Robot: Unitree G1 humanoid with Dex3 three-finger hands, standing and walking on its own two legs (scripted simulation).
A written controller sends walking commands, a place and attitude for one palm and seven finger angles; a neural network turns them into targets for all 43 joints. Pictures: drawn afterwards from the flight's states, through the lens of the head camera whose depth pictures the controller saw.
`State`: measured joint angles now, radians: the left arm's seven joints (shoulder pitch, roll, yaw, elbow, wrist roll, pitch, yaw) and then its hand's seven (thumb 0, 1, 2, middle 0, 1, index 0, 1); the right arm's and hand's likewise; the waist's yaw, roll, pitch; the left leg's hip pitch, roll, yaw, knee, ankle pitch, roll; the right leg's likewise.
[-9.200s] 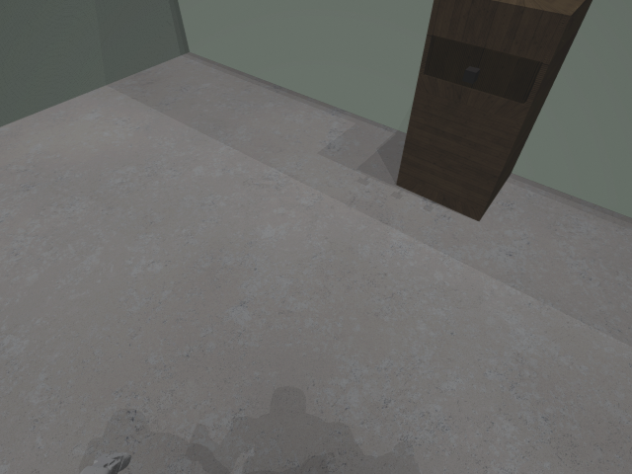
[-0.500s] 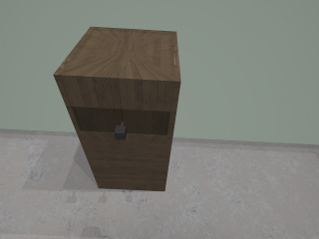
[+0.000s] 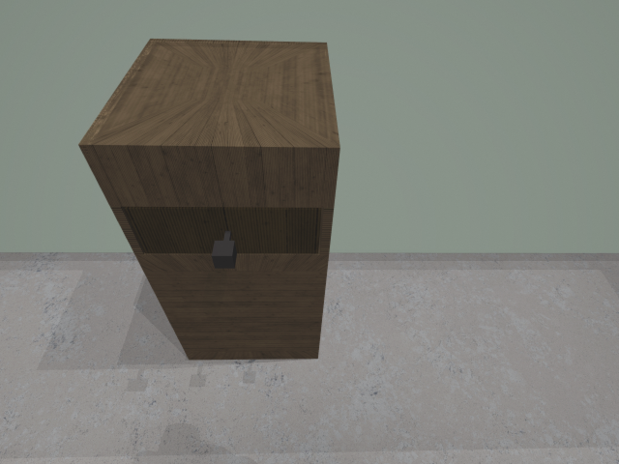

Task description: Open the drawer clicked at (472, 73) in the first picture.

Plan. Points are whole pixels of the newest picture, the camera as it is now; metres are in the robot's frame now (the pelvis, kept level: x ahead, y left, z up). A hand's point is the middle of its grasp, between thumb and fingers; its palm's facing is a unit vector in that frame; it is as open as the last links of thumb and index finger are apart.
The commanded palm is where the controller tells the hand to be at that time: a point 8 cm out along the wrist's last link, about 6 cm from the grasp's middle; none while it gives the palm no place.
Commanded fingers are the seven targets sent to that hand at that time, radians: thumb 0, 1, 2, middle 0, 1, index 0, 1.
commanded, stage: come to a stop and stand still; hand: left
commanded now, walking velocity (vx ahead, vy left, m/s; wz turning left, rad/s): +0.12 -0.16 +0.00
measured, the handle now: (226, 246) +0.54 +0.19 -0.12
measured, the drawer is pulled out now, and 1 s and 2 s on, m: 0.00 0.00 0.00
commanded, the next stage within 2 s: none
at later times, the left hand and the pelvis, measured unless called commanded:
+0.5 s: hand out of the picture +0.02 +0.15 -0.18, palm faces +0.10 -0.97 -0.21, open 7.3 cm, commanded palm none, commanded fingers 0.00 0.90 0.90 -0.20 -0.30 -0.20 -0.30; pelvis +0.02 -0.02 -0.01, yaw +2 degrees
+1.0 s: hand out of the picture +0.02 +0.23 -0.17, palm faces +0.02 -0.97 -0.23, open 7.4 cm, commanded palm none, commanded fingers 0.00 0.90 0.90 -0.20 -0.30 -0.20 -0.30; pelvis +0.00 +0.04 +0.00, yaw +1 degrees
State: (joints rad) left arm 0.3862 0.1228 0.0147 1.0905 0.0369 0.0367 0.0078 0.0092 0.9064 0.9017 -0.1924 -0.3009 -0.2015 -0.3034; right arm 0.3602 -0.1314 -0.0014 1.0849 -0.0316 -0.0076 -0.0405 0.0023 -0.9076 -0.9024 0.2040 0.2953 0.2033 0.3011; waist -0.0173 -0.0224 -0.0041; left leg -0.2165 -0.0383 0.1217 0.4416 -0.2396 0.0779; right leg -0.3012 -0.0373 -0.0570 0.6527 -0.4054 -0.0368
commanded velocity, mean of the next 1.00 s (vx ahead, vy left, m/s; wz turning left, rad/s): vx -0.04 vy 0.05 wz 0.00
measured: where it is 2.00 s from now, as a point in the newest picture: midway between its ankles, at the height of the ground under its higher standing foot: outside the picture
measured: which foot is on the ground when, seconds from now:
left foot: down 0.00-1.00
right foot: down 0.00-1.00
